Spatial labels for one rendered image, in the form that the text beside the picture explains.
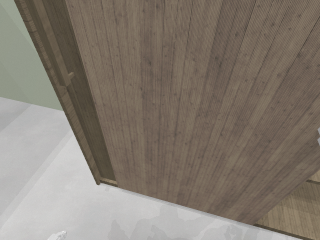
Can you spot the left robot hand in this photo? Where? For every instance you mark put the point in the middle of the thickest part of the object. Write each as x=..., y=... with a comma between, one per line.
x=59, y=236

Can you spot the wardrobe door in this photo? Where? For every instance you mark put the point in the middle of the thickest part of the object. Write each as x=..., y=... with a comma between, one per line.
x=79, y=90
x=213, y=105

